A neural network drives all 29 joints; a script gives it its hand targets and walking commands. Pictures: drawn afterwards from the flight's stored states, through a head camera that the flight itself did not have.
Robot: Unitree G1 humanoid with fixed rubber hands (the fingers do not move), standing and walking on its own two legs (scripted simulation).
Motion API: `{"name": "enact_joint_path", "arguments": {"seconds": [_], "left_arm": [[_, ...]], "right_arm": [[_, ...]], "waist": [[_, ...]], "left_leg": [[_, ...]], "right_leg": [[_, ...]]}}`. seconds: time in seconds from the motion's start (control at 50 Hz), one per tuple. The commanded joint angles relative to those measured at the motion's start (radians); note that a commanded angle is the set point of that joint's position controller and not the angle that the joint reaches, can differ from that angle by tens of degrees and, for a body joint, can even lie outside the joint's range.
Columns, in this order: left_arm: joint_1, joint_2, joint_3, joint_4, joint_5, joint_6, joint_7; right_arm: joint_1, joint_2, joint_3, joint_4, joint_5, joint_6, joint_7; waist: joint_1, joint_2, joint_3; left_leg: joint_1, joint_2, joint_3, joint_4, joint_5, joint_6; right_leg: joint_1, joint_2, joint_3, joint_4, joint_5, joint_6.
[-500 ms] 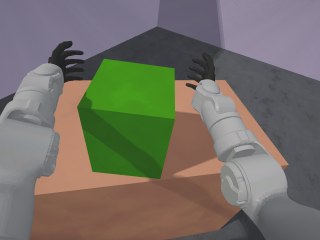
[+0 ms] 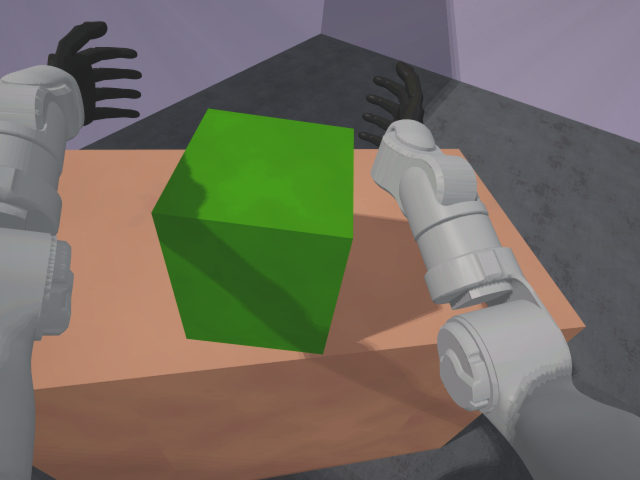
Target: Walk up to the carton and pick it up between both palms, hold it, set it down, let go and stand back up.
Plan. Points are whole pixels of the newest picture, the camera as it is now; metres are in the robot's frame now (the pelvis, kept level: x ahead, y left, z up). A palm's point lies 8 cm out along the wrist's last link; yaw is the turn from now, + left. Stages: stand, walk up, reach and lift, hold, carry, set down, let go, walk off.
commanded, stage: set down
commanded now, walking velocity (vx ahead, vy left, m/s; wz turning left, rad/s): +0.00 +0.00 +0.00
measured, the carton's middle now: (267, 236) +0.45 -0.03 +0.07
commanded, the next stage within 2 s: none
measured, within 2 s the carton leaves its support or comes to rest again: neither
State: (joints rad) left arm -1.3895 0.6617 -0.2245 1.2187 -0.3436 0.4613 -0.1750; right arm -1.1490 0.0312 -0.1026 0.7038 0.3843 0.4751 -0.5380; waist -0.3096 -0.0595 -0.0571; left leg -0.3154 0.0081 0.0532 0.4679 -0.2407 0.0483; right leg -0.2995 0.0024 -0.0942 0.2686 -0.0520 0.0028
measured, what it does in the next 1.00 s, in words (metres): stands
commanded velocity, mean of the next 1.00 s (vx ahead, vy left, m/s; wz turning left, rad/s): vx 0.00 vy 0.00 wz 0.00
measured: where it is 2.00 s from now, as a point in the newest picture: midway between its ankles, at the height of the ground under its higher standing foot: outside the picture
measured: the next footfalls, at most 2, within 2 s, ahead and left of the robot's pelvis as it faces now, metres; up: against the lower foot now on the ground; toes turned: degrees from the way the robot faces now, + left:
none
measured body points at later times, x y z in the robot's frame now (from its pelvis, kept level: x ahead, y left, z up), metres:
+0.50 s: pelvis +0.00 +0.01 +0.00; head +0.03 +0.04 +0.45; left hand +0.49 +0.19 +0.21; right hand +0.37 -0.19 +0.21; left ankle +0.00 +0.08 -0.74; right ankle +0.05 -0.13 -0.74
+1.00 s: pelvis +0.00 +0.01 +0.00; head +0.03 +0.06 +0.45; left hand +0.44 +0.21 +0.17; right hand +0.34 -0.19 +0.17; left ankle +0.00 +0.08 -0.74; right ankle +0.05 -0.13 -0.74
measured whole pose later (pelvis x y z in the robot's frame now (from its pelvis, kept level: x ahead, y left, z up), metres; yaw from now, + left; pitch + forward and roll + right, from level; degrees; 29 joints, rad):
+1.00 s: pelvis +0.00 +0.01 +0.00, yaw -2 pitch -2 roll -3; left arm -0.68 0.72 -0.05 0.29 -0.38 0.70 -0.21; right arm -0.51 -0.04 -0.05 -0.02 0.40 0.65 -0.56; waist -0.16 -0.07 0.08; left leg -0.16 0.01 0.09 0.46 -0.27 0.06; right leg -0.15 0.01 -0.04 0.25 -0.06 0.01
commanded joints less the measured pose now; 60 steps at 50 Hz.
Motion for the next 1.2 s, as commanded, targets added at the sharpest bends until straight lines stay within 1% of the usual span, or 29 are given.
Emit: {"name": "enact_joint_path", "arguments": {"seconds": [0.0, 0.14, 0.2, 0.28, 0.4, 0.5, 0.58, 0.72, 0.8, 0.82, 0.84, 0.86, 0.88, 0.92, 1.02, 1.16, 1.18], "left_arm": [[-0.453, 0.124, 0.081, -0.299, 0.026, 0.030, -0.010], [-0.327, 0.169, 0.160, -0.534, 0.043, 0.120, -0.017], [-0.283, 0.189, 0.186, -0.605, 0.039, 0.143, -0.014], [-0.236, 0.202, 0.200, -0.681, 0.025, 0.161, -0.010], [-0.156, 0.208, 0.208, -0.734, 0.013, 0.173, -0.015], [-0.066, 0.215, 0.224, -0.777, 0.016, 0.183, -0.023], [0.012, 0.219, 0.242, -0.829, 0.022, 0.192, -0.029], [0.124, 0.225, 0.268, -0.940, 0.017, 0.200, -0.032], [0.178, 0.226, 0.276, -1.011, 0.011, 0.201, -0.033], [0.181, 0.234, 0.214, -1.032, -0.072, 0.185, -0.038], [0.194, 0.237, 0.233, -1.066, -0.069, 0.177, -0.035], [0.212, 0.228, 0.241, -1.081, -0.054, 0.178, -0.033], [0.222, 0.240, 0.263, -1.100, -0.048, 0.181, -0.033], [0.256, 0.260, 0.289, -1.109, -0.038, 0.188, -0.033], [0.338, 0.259, 0.316, -1.117, -0.009, 0.200, -0.046], [0.454, 0.259, 0.330, -1.150, -0.010, 0.195, -0.068], [0.574, 0.219, 0.361, -1.154, 0.051, 0.196, -0.067]], "right_arm": [[-0.341, -0.152, -0.010, -0.277, 0.009, -0.010, -0.018], [-0.212, -0.146, -0.007, -0.497, 0.017, 0.034, -0.037], [-0.172, -0.148, -0.008, -0.575, 0.011, 0.056, -0.037], [-0.122, -0.150, -0.006, -0.651, 0.009, 0.082, -0.032], [-0.047, -0.148, 0.003, -0.702, 0.017, 0.119, -0.027], [0.034, -0.145, 0.009, -0.737, 0.017, 0.139, -0.030], [0.104, -0.142, 0.013, -0.777, 0.013, 0.149, -0.032], [0.202, -0.135, 0.015, -0.881, 0.000, 0.156, -0.029], [0.257, -0.132, 0.018, -0.934, -0.004, 0.156, -0.025], [0.217, -0.152, -0.042, -0.874, -0.031, 0.146, -0.037], [0.251, -0.146, -0.007, -0.884, -0.020, 0.138, -0.035], [0.280, -0.145, -0.005, -0.888, -0.010, 0.134, -0.034], [0.291, -0.149, 0.012, -0.898, -0.001, 0.132, -0.029], [0.323, -0.164, 0.032, -0.905, 0.014, 0.132, -0.019], [0.405, -0.171, 0.047, -0.923, 0.021, 0.133, -0.007], [0.517, -0.150, 0.076, -1.002, 0.017, 0.136, -0.014], [0.625, -0.089, 0.115, -1.071, 0.030, 0.127, -0.014]], "waist": [[0.004, 0.299, -0.548], [0.041, 0.284, -0.556], [0.055, 0.260, -0.566], [0.070, 0.252, -0.560], [0.081, 0.243, -0.508], [0.099, 0.230, -0.442], [0.115, 0.217, -0.391], [0.136, 0.198, -0.354], [0.144, 0.205, -0.350], [0.048, 0.162, -0.364], [0.078, 0.203, -0.378], [0.081, 0.230, -0.356], [0.100, 0.238, -0.376], [0.122, 0.245, -0.384], [0.148, 0.248, -0.332], [0.177, 0.214, -0.265], [0.240, 0.219, -0.190]], "left_leg": [[0.217, 0.019, -0.024, -0.027, 0.355, -0.119], [0.221, 0.015, -0.004, -0.015, 0.375, -0.119], [0.199, 0.015, 0.000, -0.020, 0.341, -0.107], [0.176, 0.018, -0.001, -0.029, 0.295, -0.094], [0.151, 0.026, -0.010, -0.052, 0.219, -0.073], [0.142, 0.033, -0.016, -0.072, 0.188, -0.061], [0.148, 0.038, -0.018, -0.082, 0.190, -0.056], [0.155, 0.047, -0.020, -0.087, 0.200, -0.048], [0.166, 0.053, -0.024, -0.082, 0.222, -0.049], [0.225, 0.088, -0.078, -0.107, 0.259, -0.117], [0.268, 0.075, -0.054, -0.076, 0.318, -0.120], [0.295, 0.071, -0.047, -0.063, 0.365, -0.126], [0.310, 0.070, -0.049, -0.055, 0.399, -0.127], [0.315, 0.072, -0.049, -0.060, 0.420, -0.125], [0.282, 0.062, -0.034, -0.081, 0.363, -0.107], [0.254, 0.056, -0.016, -0.107, 0.261, -0.075], [0.200, 0.061, -0.021, -0.113, 0.187, -0.030]], "right_leg": [[0.291, 0.022, 0.000, 0.069, 0.400, -0.027], [0.321, 0.028, 0.005, 0.080, 0.411, -0.017], [0.336, 0.027, 0.012, 0.088, 0.402, -0.015], [0.341, 0.024, 0.022, 0.095, 0.373, -0.018], [0.356, 0.019, 0.038, 0.095, 0.322, -0.023], [0.380, 0.020, 0.045, 0.093, 0.296, -0.024], [0.398, 0.023, 0.049, 0.089, 0.286, -0.023], [0.419, 0.024, 0.058, 0.088, 0.276, -0.023], [0.418, 0.021, 0.064, 0.088, 0.275, -0.026], [0.369, 0.024, 0.066, 0.056, 0.303, -0.036], [0.346, 0.019, 0.070, 0.050, 0.313, -0.051], [0.323, 0.023, 0.071, 0.043, 0.319, -0.057], [0.328, 0.024, 0.072, 0.045, 0.320, -0.060], [0.337, 0.024, 0.074, 0.046, 0.311, -0.059], [0.364, 0.016, 0.083, 0.039, 0.292, -0.066], [0.378, 0.005, 0.090, 0.034, 0.257, -0.072], [0.468, 0.005, 0.096, 0.059, 0.234, -0.044]]}}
